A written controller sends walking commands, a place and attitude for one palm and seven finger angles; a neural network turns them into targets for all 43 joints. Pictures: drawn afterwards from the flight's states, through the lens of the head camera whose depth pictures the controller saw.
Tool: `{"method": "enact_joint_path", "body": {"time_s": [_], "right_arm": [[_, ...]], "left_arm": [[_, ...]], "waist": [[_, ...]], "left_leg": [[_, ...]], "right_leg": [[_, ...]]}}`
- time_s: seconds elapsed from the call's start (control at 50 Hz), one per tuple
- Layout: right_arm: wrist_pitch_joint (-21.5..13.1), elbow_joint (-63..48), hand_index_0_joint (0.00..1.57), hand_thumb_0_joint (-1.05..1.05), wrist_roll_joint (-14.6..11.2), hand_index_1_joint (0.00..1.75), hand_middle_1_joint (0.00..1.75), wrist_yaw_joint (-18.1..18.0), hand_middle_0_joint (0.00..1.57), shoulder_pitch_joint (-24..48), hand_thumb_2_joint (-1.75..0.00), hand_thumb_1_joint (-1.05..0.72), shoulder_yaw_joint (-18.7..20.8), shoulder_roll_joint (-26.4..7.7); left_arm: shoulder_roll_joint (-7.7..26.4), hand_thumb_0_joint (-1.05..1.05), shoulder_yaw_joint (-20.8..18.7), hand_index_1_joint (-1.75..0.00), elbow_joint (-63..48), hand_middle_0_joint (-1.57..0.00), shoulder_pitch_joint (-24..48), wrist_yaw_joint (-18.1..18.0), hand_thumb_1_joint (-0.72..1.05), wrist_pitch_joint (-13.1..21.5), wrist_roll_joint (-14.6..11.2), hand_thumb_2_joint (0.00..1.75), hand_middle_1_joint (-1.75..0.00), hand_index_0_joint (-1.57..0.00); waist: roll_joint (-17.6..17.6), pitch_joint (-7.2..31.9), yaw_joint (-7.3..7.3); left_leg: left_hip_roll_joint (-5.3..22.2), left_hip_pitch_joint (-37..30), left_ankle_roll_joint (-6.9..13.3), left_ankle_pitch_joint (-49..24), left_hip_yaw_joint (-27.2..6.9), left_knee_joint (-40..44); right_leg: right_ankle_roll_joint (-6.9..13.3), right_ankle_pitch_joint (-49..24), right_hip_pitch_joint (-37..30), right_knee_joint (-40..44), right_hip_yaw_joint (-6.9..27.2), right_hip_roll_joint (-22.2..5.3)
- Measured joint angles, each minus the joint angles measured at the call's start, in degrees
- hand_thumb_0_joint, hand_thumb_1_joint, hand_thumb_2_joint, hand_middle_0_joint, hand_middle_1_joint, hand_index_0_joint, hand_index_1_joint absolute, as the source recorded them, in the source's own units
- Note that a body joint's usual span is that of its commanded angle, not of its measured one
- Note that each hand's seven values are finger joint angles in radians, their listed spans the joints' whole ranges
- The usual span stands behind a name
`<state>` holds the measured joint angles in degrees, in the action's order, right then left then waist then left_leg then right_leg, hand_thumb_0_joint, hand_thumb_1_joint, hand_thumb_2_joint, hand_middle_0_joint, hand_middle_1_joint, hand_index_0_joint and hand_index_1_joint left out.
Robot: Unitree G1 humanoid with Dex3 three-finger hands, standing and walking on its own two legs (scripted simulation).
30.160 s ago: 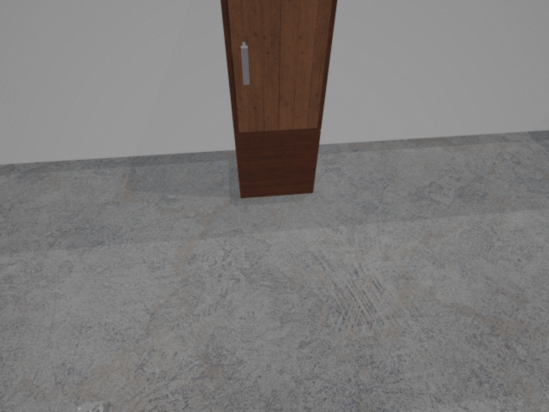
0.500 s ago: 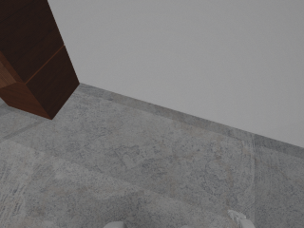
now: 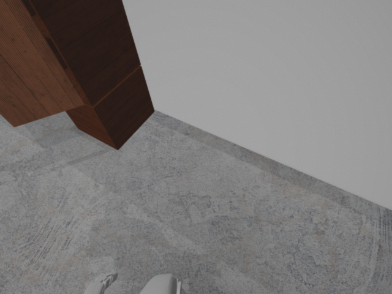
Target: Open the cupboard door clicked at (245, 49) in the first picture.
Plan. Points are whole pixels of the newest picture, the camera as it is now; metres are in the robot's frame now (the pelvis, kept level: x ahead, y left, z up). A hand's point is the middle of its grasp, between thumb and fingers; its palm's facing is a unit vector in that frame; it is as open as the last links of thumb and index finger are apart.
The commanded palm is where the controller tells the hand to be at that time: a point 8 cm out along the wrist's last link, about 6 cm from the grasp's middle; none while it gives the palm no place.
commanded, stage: turn to face it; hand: left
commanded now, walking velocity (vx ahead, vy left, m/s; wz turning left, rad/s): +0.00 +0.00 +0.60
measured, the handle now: out of the picture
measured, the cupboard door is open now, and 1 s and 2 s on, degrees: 55 55 55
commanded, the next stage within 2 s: take the last steps up to it in 0.68 s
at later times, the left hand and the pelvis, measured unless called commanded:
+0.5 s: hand out of the picture +0.01 +0.24 -0.17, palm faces +0.31 -0.92 -0.26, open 7.4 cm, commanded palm none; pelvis +0.02 +0.02 +0.00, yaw +16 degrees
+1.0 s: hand out of the picture -0.01 +0.17 -0.16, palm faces +0.49 -0.84 -0.22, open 7.3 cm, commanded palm none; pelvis +0.05 -0.01 +0.01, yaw +27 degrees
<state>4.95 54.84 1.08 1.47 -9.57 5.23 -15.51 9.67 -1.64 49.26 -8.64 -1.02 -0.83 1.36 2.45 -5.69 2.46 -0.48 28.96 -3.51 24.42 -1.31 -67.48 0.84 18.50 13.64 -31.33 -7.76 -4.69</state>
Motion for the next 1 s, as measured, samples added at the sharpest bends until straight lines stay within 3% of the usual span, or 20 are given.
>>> {"method": "enact_joint_path", "body": {"time_s": [0.08, 0.16, 0.24, 0.28, 0.34, 0.42, 0.56, 0.62, 0.66, 0.68, 0.72, 0.78, 0.82, 0.9, 1.0], "right_arm": [[0.0, 0.0, 0.20, 0.01, -0.1, 0.30, 0.30, 0.3, 0.19, 0.6, -0.90, -0.91, -0.4, 0.5], [0.0, 0.1, 0.20, 0.01, -0.2, 0.30, 0.30, 0.4, 0.19, 2.1, -0.90, -0.91, -0.9, 1.0], [-0.8, -1.0, 0.20, 0.01, -0.3, 0.30, 0.30, 0.4, 0.19, 4.2, -0.90, -0.91, -1.6, 1.6], [-1.8, -2.3, 0.20, 0.01, -0.1, 0.30, 0.30, 0.6, 0.19, 4.7, -0.90, -0.91, -1.9, 1.5], [-3.1, -3.4, 0.20, 0.00, 0.2, 0.30, 0.30, -0.1, 0.19, 5.4, -0.90, -0.91, -2.3, 2.3], [-3.4, -3.4, 0.20, 0.00, 0.4, 0.30, 0.30, -1.3, 0.20, 4.5, -0.90, -0.91, -3.1, 3.0], [-3.4, -1.6, 0.20, 0.00, 0.4, 0.30, 0.30, -1.4, 0.20, 2.3, -0.90, -0.90, -3.8, 4.1], [-2.9, -0.8, 0.20, 0.00, 0.5, 0.30, 0.30, -1.4, 0.20, 1.2, -0.90, -0.90, -3.6, 4.3], [-2.5, -0.2, 0.20, 0.00, 0.2, 0.30, 0.30, -1.3, 0.20, 0.3, -0.90, -0.90, -3.3, 4.4], [-2.4, 0.1, 0.20, 0.00, -0.1, 0.30, 0.30, -1.3, 0.20, 0.0, -0.90, -0.90, -3.0, 4.2], [-1.6, 1.0, 0.20, 0.00, -0.3, 0.30, 0.30, -1.3, 0.20, -0.2, -0.90, -0.90, -2.4, 3.2], [-0.8, 2.4, 0.20, 0.01, -0.3, 0.30, 0.30, -1.2, 0.20, -0.2, -0.90, -0.91, -1.7, 2.5], [-0.7, 3.0, 0.20, 0.01, -0.3, 0.30, 0.30, -1.1, 0.20, -0.3, -0.90, -0.91, -1.5, 2.5], [-1.0, 3.9, 0.20, 0.01, 0.0, 0.30, 0.30, -0.6, 0.19, -1.0, -0.90, -0.91, -1.6, 2.9], [-1.2, 4.5, 0.20, 0.01, 0.2, 0.30, 0.30, 0.3, 0.19, -0.3, -0.90, -0.91, -1.9, 3.2]], "left_arm": [[-0.6, 0.00, 0.1, -0.30, 1.0, -0.20, -1.6, 0.0, 0.90, 0.2, 0.1, 0.90, -0.30, -0.21], [0.4, 0.00, -0.6, -0.30, 1.4, -0.20, -3.1, 0.0, 0.92, 0.5, 0.3, 0.90, -0.30, -0.21], [2.4, 0.00, -1.5, -0.30, 2.6, -0.20, -4.8, 0.2, 0.91, 0.3, 0.4, 0.90, -0.30, -0.21], [3.4, 0.00, -2.0, -0.30, 3.2, -0.20, -6.3, 0.5, 0.91, -0.2, 0.1, 0.90, -0.30, -0.21], [5.3, 0.00, -2.6, -0.30, 4.8, -0.20, -5.6, 0.2, 0.91, -2.5, -0.1, 0.90, -0.30, -0.20], [5.9, 0.01, -2.9, -0.30, 5.3, -0.20, -4.0, 0.4, 0.91, -3.2, 0.0, 0.90, -0.30, -0.20], [4.4, 0.01, -2.1, -0.30, 3.9, -0.20, -1.7, 0.8, 0.91, -2.3, -0.2, 0.90, -0.30, -0.20], [3.3, 0.01, -1.6, -0.30, 3.6, -0.20, -1.0, 1.0, 0.91, -1.8, -0.4, 0.90, -0.30, -0.20], [2.8, 0.00, -1.3, -0.30, 3.2, -0.20, -1.2, 1.0, 0.91, -0.9, -0.4, 0.90, -0.30, -0.20], [2.3, 0.00, -1.2, -0.30, 3.3, -0.20, -1.3, 0.9, 0.91, -0.2, -0.2, 0.90, -0.30, -0.20], [0.7, 0.00, -0.4, -0.30, 3.9, -0.20, -1.4, 0.7, 0.91, 0.4, 0.1, 0.90, -0.30, -0.20], [-1.0, 0.00, 0.1, -0.30, 4.3, -0.20, -2.4, 0.4, 0.91, 0.7, 0.1, 0.90, -0.30, -0.20], [-1.3, 0.00, -0.2, -0.30, 4.7, -0.20, -3.1, -0.1, 0.92, 0.7, 0.2, 0.90, -0.30, -0.21], [-0.6, 0.00, -0.7, -0.30, 5.7, -0.20, -4.5, 0.1, 0.93, 1.5, 0.3, 0.90, -0.30, -0.21], [0.2, 0.00, -1.2, -0.30, 7.8, -0.20, -7.2, 0.6, 0.92, 2.6, 0.6, 0.90, -0.30, -0.21]], "waist": [[-1.8, -0.1, -0.28], [-3.1, -0.6, -1.76], [-4.5, -0.9, -3.19], [-4.6, -0.1, -3.37], [-5.7, -0.3, -3.76], [-5.0, 0.2, -4.04], [-3.1, 0.6, -3.48], [-2.2, 0.8, -2.78], [-2.2, 1.4, -2.60], [-1.8, 1.5, -2.67], [-0.2, 1.2, -2.14], [-0.1, 0.9, -1.96], [-0.7, 1.0, -1.82], [-2.0, 1.4, -2.27], [-3.3, 1.7, -4.08]], "left_leg": [[1.5, -1.4, -0.9, -0.3, 2.2, 5.6], [2.1, -4.5, -0.5, 0.9, 4.1, 15.3], [1.6, -9.0, 0.8, -1.1, 6.5, 26.6], [1.3, -11.7, 3.0, -8.5, 6.7, 33.3], [0.5, -10.4, 5.5, -5.9, 5.9, 30.5], [0.4, -12.1, 5.0, -7.1, 3.9, 34.6], [0.9, -14.5, 4.1, -9.6, 1.0, 39.4], [1.0, -14.0, 3.1, -9.0, -0.2, 38.3], [0.5, -13.0, 2.2, -7.8, -0.7, 36.0], [0.6, -11.9, 2.2, -6.6, -0.8, 33.6], [0.1, -8.9, 2.2, 1.6, -1.8, 24.0], [-0.6, -4.7, 1.7, 3.3, -0.8, 9.1], [-0.2, -3.6, 1.1, 1.7, 0.1, 5.7], [0.9, -4.6, 0.5, 0.1, 1.9, 9.5], [1.8, -6.0, 0.7, -0.1, 3.8, 16.7]], "right_leg": [[0.2, -0.5, -2.2, 2.6, -3.3, -1.5], [-0.2, 0.6, -3.0, 1.9, -6.7, -2.8], [-1.3, 3.3, -2.6, -2.0, -9.4, -4.5], [-2.3, 5.7, -0.4, -7.4, -9.8, -5.5], [-4.0, 14.1, 6.7, -22.8, -1.6, -4.0], [-4.9, 9.9, 12.6, -31.3, 4.2, -1.9], [-5.2, 6.7, 10.9, -20.6, 5.8, -0.3], [-4.8, 5.0, 7.1, -12.3, 5.1, 1.1], [-4.1, -0.5, 2.8, -3.4, 4.4, 1.6], [-1.9, 0.5, 1.9, -1.9, 4.0, 1.8], [0.0, 1.6, 1.6, -3.1, 2.6, 1.9], [0.2, 0.8, -0.4, -1.1, 1.5, 1.2], [0.2, -0.1, -1.7, 0.9, 0.7, 0.8], [0.1, -0.9, -4.0, 4.1, -1.3, 0.1], [-1.0, -0.9, -6.1, 6.1, -3.5, -1.2]]}}
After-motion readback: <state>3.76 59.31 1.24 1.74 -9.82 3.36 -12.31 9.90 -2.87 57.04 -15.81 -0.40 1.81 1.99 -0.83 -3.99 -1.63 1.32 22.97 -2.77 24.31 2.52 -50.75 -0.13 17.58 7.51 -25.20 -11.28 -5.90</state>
